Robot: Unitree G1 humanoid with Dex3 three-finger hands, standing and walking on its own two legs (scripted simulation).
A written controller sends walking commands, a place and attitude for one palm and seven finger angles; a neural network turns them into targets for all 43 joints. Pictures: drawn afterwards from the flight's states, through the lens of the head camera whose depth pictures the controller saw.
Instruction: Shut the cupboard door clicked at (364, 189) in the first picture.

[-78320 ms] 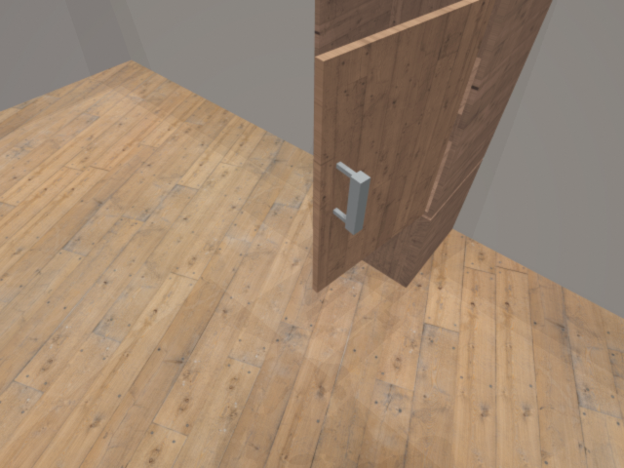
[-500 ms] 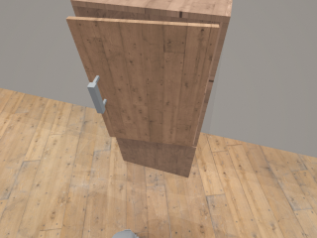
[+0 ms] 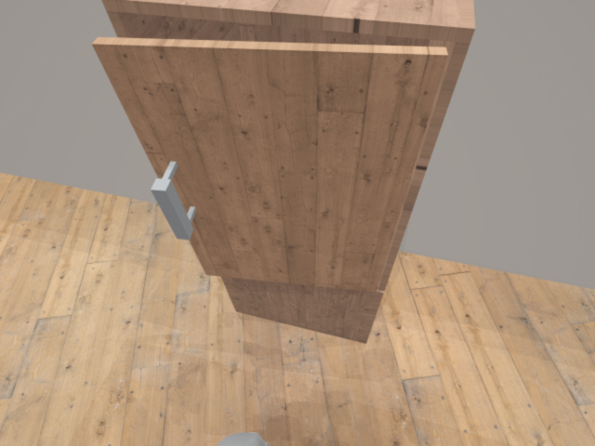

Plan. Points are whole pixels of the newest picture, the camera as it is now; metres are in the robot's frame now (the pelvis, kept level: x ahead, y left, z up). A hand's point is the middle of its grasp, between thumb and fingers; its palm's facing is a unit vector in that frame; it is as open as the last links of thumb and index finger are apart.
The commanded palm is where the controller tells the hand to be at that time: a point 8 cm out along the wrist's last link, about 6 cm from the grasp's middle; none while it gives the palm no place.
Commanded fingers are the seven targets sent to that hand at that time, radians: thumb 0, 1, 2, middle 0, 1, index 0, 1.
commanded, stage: come to a stop and stand still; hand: left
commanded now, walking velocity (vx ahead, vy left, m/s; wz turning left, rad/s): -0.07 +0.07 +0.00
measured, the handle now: (178, 201) +0.49 +0.25 +0.00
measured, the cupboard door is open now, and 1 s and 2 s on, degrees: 8 8 8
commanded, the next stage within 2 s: look again from close up in 0.72 s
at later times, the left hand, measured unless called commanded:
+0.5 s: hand out of the picture +0.02 +0.24 -0.16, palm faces -0.01 -0.97 -0.22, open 7.4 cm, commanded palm none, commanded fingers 0.00 0.90 0.90 -0.20 -0.30 -0.20 -0.30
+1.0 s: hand out of the picture -0.07 +0.21 -0.16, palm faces +0.02 -0.99 -0.17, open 7.4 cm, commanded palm none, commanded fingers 0.00 0.90 0.90 -0.20 -0.30 -0.20 -0.30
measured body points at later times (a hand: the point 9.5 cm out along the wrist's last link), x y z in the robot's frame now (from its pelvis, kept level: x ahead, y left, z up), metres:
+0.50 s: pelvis -0.05 +0.05 +0.00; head -0.06 +0.05 +0.45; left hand +0.02 +0.29 -0.14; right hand +0.00 -0.18 -0.14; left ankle -0.06 +0.13 -0.73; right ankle +0.01 -0.09 -0.73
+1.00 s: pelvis -0.05 +0.05 +0.01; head -0.05 +0.05 +0.46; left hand -0.07 +0.26 -0.15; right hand -0.04 -0.18 -0.15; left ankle -0.06 +0.13 -0.73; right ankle +0.01 -0.09 -0.73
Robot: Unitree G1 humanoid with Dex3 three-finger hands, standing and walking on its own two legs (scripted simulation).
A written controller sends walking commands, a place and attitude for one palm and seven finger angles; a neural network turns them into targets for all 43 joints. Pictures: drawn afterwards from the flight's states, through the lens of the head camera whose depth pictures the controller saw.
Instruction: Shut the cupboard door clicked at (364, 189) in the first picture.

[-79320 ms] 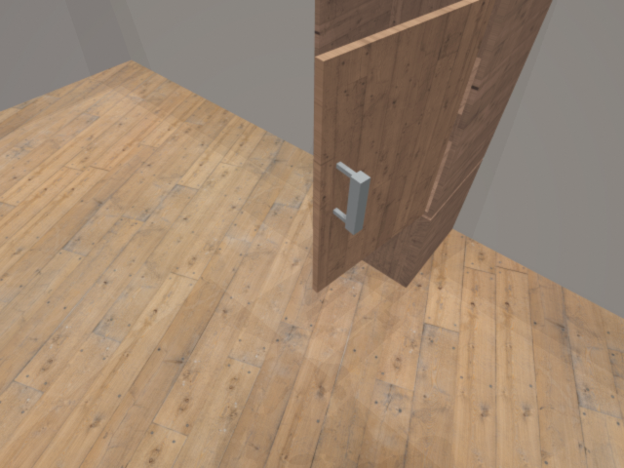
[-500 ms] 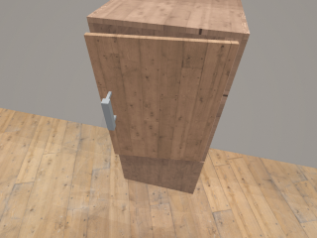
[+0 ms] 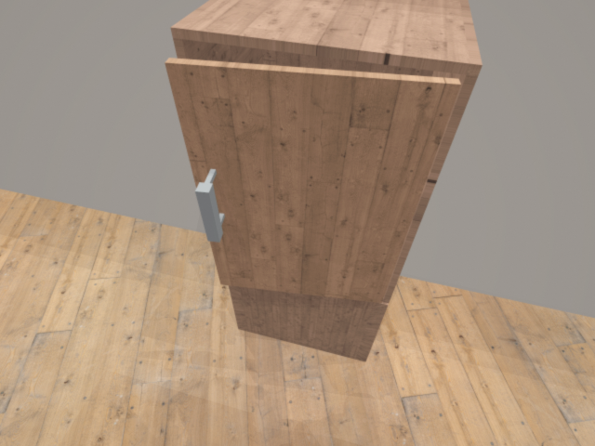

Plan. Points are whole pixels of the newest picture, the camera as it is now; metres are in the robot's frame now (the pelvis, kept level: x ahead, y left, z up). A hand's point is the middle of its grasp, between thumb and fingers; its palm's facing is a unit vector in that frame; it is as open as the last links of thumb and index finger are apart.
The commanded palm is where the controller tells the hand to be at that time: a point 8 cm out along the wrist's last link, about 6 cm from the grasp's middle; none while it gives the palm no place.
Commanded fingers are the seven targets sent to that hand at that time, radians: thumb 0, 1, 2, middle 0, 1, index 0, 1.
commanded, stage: look again from close up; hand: left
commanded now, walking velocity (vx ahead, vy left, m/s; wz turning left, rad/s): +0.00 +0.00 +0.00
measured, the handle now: (213, 205) +0.53 +0.20 -0.01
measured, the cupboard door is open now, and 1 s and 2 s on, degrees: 8 8 8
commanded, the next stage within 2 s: shuffle to correct the standing spot in 0.32 s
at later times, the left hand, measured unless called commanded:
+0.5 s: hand out of the picture +0.03 +0.16 -0.17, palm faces +0.02 -0.98 -0.19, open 7.3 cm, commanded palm none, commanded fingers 0.00 0.90 0.90 -0.20 -0.30 -0.20 -0.30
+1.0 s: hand out of the picture +0.09 +0.20 -0.18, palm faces +0.02 -0.98 -0.18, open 7.3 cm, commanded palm none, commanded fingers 0.00 0.90 0.90 -0.20 -0.30 -0.20 -0.30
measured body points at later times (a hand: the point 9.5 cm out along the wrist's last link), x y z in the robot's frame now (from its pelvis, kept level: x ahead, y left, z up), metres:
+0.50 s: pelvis +0.02 -0.01 +0.00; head +0.02 -0.01 +0.45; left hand +0.03 +0.21 -0.16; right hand +0.02 -0.23 -0.16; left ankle -0.01 +0.08 -0.74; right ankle +0.06 -0.14 -0.74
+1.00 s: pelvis +0.06 +0.02 +0.00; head +0.08 +0.04 +0.45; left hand +0.09 +0.25 -0.17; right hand +0.03 -0.18 -0.16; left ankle -0.01 +0.08 -0.74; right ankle +0.07 -0.13 -0.73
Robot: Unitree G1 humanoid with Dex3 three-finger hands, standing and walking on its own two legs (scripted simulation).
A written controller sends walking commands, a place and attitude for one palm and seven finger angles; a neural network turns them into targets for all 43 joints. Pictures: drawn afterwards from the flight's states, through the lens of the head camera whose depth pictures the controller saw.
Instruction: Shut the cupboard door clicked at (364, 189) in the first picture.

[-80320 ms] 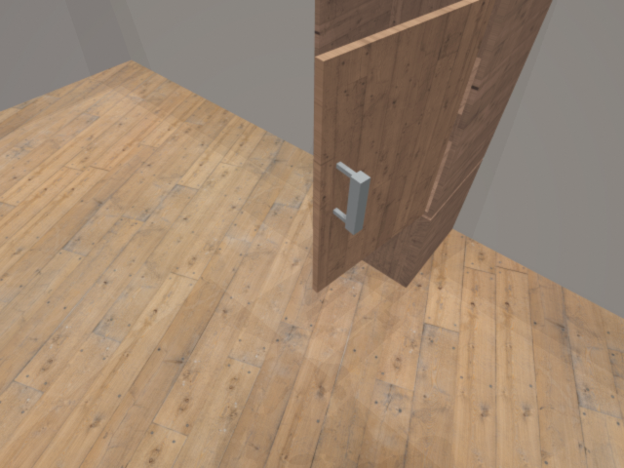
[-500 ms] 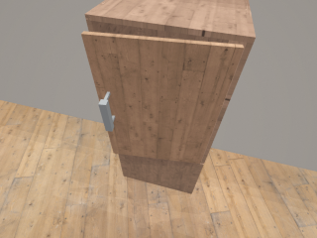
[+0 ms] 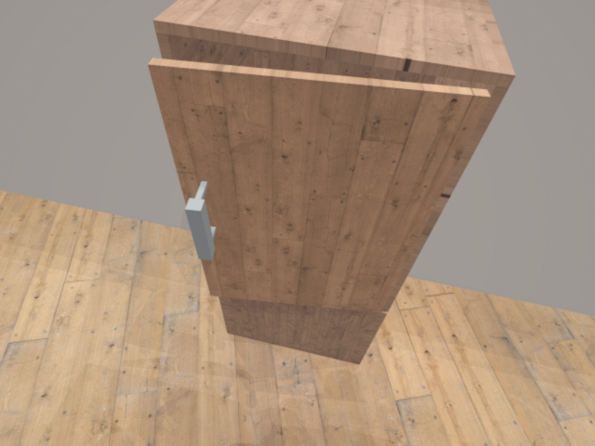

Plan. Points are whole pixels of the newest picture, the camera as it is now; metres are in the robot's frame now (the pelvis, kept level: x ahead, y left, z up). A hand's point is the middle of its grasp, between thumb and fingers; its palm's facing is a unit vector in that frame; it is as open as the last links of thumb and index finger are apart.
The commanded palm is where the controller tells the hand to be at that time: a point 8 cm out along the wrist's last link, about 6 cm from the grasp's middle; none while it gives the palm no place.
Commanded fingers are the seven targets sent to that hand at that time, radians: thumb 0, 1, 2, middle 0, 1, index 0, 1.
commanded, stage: come to a stop and stand still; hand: left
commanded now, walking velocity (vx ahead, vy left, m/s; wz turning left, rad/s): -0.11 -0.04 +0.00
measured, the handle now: (204, 221) +0.46 +0.19 -0.01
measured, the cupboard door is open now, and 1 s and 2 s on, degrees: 8 8 8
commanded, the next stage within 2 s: look again from close up in 1.50 s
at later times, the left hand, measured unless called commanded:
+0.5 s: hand out of the picture -0.01 +0.14 -0.16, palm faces -0.01 -0.97 -0.23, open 7.3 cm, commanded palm none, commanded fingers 0.00 0.90 0.90 -0.20 -0.30 -0.20 -0.30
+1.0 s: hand out of the picture -0.11 +0.10 -0.18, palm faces +0.05 -0.99 -0.15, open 7.4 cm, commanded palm none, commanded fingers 0.00 0.90 0.90 -0.20 -0.30 -0.20 -0.30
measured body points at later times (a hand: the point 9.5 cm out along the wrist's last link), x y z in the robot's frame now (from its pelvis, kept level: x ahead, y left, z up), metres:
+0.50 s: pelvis -0.06 -0.04 +0.00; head -0.08 -0.05 +0.45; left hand -0.01 +0.20 -0.14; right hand -0.01 -0.28 -0.15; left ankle -0.08 +0.05 -0.74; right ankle +0.00 -0.15 -0.74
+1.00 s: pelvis -0.09 -0.05 +0.00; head -0.10 -0.05 +0.45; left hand -0.11 +0.16 -0.16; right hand -0.17 -0.26 -0.16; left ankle -0.08 +0.05 -0.74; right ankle +0.00 -0.15 -0.73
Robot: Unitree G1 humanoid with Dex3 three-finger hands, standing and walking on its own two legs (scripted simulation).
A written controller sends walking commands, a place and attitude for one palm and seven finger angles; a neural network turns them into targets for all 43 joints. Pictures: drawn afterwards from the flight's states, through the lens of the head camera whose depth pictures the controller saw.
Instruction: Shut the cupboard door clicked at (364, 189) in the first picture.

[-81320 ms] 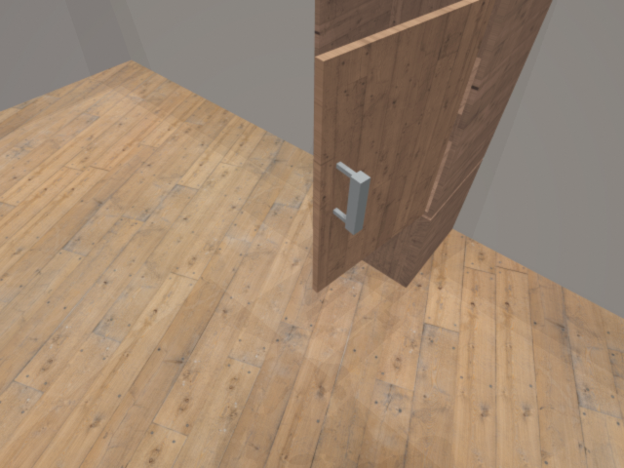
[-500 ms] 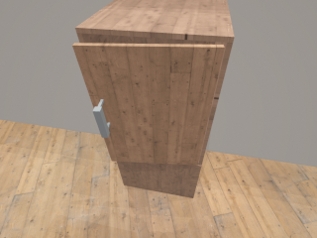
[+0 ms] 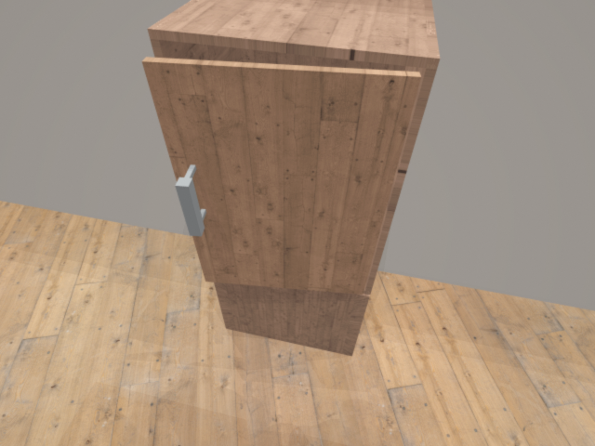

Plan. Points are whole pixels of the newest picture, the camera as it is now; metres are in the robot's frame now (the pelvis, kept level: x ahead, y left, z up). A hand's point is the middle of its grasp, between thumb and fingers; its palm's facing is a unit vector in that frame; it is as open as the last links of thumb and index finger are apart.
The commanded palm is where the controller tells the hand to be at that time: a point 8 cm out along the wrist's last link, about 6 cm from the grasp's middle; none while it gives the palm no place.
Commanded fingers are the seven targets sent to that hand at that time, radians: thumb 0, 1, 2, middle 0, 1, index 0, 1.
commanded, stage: come to a stop and stand still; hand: left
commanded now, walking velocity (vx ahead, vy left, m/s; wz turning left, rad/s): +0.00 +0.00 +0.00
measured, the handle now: (194, 200) +0.56 +0.23 -0.01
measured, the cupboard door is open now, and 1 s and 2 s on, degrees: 8 8 8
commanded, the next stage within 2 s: look again from close up in 0.50 s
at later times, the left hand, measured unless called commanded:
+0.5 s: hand out of the picture -0.03 +0.16 -0.18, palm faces +0.08 -0.99 -0.14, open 7.4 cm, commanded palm none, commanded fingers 0.00 0.90 0.90 -0.20 -0.30 -0.20 -0.30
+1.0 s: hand out of the picture +0.03 +0.17 -0.17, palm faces +0.04 -0.98 -0.18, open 7.3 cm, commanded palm none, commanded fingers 0.00 0.90 0.90 -0.20 -0.30 -0.20 -0.30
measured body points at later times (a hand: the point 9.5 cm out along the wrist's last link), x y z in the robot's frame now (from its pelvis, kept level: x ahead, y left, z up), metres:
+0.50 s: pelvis +0.00 +0.02 +0.00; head -0.01 +0.01 +0.45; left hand -0.03 +0.21 -0.16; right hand +0.00 -0.20 -0.16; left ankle +0.02 +0.10 -0.74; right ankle +0.10 -0.09 -0.74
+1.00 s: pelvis +0.04 +0.01 +0.00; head +0.06 +0.01 +0.45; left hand +0.03 +0.23 -0.15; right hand +0.02 -0.20 -0.16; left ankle +0.02 +0.10 -0.74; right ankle +0.10 -0.09 -0.74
